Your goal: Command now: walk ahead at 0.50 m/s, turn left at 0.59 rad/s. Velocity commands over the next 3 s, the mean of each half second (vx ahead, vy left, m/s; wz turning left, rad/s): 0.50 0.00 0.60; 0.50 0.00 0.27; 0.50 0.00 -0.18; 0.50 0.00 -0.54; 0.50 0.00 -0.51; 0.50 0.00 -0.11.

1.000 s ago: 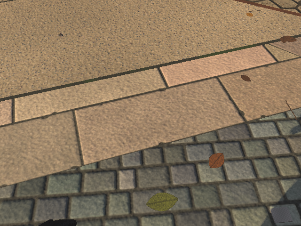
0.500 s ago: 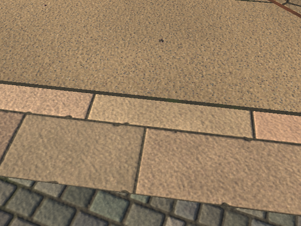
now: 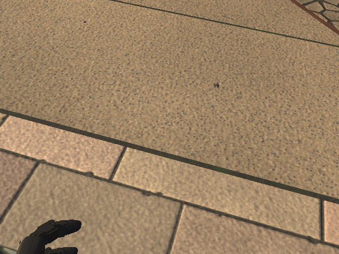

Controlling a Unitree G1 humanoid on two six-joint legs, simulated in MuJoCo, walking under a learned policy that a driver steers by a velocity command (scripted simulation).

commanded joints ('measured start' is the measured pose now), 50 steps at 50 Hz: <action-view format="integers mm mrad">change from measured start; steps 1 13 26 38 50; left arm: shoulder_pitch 20 221 298 265 -51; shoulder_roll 139 122 252 133 83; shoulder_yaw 45 47 82 26 0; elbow -62 15 60 16 -87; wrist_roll -3 8 -30 -1 -7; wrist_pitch -34 -9 50 36 13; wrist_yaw -2 14 32 17 -28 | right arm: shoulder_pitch -16 -116 -300 -133 36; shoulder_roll -142 -72 -104 -131 -168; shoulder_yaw -33 -7 -14 -9 -14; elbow -58 -175 -268 -167 -34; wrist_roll -1 3 -4 -25 -10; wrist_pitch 2 23 19 -40 -21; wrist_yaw -10 11 71 38 12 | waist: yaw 85 101 109 115 2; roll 183 -39 -60 84 102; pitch -45 -4 2 -63 63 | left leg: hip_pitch -21 -647 -450 -98 101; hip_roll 231 239 117 302 327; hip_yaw -228 75 276 -52 47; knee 35 696 216 -229 -203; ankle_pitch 400 94 184 446 435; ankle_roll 107 -64 27 208 139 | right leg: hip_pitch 181 433 633 -73 -156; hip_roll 26 -260 -274 -152 -63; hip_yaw -28 70 -258 -30 -64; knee -58 -322 -130 615 61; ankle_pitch -67 -61 511 -243 66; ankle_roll -43 -221 -129 2 -28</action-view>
